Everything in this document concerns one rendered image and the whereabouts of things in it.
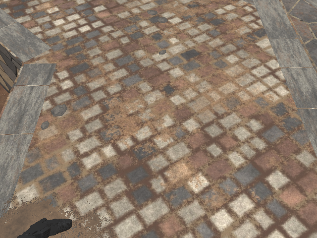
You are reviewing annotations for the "robot left hand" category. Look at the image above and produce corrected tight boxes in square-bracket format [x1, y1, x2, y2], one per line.
[17, 218, 72, 238]

